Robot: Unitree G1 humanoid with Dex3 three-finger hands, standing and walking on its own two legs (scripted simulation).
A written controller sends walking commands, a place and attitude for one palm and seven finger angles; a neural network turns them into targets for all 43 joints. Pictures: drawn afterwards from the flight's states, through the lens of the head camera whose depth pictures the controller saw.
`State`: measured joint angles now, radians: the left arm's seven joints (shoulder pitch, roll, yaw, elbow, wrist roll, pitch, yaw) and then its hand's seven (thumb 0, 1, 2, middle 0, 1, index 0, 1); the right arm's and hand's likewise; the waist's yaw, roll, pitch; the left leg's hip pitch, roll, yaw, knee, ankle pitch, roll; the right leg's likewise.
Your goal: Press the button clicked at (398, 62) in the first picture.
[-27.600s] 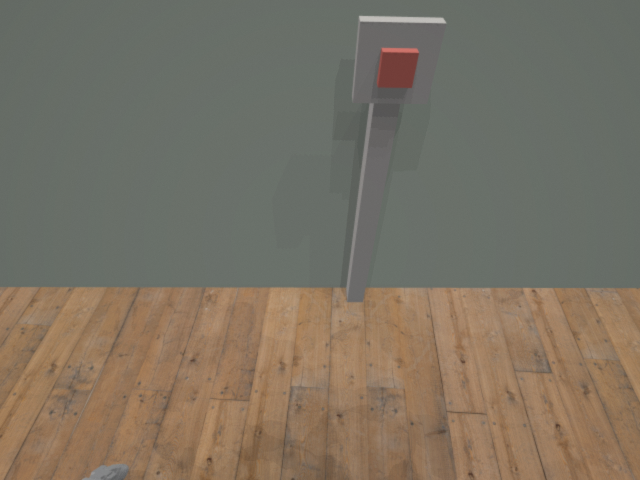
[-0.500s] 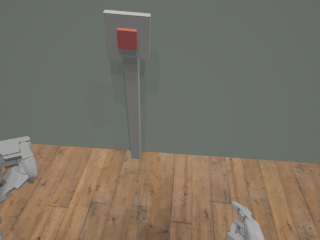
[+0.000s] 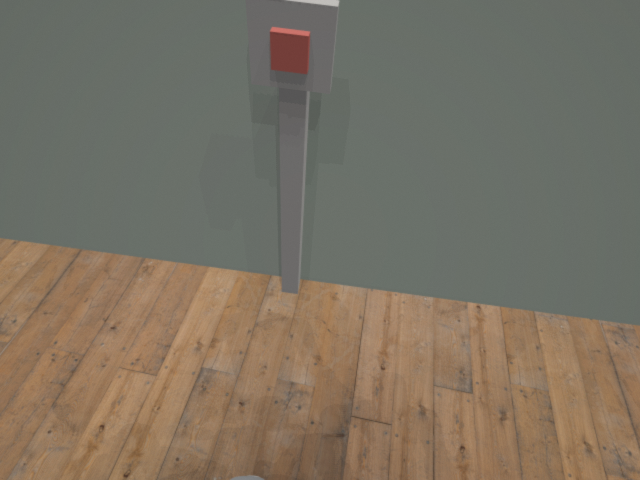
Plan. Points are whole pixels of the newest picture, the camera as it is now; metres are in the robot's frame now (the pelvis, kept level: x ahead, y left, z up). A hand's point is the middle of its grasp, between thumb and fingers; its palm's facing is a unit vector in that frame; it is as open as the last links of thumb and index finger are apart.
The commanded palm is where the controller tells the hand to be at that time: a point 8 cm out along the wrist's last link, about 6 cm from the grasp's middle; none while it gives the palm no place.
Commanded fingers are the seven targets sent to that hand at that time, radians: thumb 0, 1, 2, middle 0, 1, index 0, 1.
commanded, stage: let the arm hang, fingers relaxed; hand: left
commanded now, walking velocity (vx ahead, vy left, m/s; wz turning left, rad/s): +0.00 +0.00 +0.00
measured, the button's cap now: (290, 50) +0.80 +0.11 +0.14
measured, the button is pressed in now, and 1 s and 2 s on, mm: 0 0 0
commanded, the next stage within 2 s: stand and wait in 0.70 s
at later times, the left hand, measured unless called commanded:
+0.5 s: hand out of the picture +0.05 +0.24 -0.15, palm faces -0.01 -0.95 -0.30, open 7.3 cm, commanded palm none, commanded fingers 0.00 0.90 0.90 -0.20 -0.30 -0.20 -0.30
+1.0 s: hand out of the picture +0.12 +0.22 -0.14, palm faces -0.04 -0.94 -0.34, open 7.4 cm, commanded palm none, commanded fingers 0.00 0.90 0.90 -0.20 -0.30 -0.20 -0.30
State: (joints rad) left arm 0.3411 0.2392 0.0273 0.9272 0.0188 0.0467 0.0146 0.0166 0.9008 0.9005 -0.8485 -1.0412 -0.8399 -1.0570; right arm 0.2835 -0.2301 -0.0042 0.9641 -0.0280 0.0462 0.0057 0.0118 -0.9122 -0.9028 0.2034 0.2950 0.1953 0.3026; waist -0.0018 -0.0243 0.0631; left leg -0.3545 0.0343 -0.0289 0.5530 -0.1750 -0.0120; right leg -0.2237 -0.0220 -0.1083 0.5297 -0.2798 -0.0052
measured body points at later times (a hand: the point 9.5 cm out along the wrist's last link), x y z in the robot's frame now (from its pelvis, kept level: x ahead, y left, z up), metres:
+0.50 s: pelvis +0.00 +0.01 +0.01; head +0.01 +0.00 +0.46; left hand +0.05 +0.29 -0.13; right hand +0.03 -0.25 -0.15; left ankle +0.08 +0.12 -0.73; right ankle +0.00 -0.12 -0.73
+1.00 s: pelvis +0.04 -0.02 +0.01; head +0.06 -0.03 +0.46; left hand +0.12 +0.27 -0.12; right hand +0.10 -0.30 -0.13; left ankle +0.08 +0.12 -0.73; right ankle +0.00 -0.12 -0.73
